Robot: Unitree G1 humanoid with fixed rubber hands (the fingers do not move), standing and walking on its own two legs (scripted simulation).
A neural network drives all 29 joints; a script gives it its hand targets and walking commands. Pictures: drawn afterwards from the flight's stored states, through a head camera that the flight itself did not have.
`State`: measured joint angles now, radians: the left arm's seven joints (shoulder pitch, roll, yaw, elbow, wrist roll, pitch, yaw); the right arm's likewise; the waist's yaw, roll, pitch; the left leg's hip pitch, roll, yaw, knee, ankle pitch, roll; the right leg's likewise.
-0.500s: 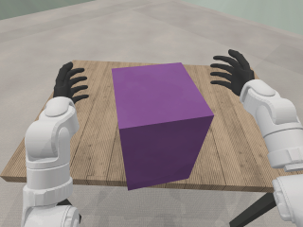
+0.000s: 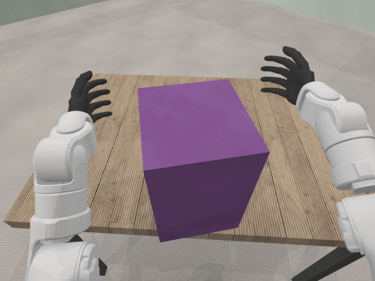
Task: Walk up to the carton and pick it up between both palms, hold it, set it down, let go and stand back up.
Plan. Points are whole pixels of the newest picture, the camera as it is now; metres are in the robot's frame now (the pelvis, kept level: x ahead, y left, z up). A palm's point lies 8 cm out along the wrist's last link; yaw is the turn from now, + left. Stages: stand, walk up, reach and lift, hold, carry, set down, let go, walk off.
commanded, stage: reach and lift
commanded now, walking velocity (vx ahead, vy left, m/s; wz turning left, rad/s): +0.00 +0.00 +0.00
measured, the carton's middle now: (192, 164) +0.37 +0.02 +0.06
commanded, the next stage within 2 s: none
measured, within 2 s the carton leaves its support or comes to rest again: neither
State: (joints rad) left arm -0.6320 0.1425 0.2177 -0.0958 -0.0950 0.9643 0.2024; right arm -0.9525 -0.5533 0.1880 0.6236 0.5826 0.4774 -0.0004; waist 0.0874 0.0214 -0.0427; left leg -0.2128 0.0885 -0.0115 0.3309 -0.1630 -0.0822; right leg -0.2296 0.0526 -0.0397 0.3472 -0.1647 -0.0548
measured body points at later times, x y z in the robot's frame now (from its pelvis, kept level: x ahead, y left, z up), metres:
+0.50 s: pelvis -0.01 +0.00 +0.00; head +0.02 +0.00 +0.45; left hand +0.34 +0.22 +0.13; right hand +0.44 -0.14 +0.15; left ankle +0.00 +0.17 -0.75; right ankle +0.01 -0.08 -0.75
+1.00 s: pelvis -0.01 -0.01 +0.00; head +0.03 -0.02 +0.44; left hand +0.35 +0.19 +0.11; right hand +0.44 -0.13 +0.12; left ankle +0.00 +0.17 -0.75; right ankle +0.01 -0.08 -0.75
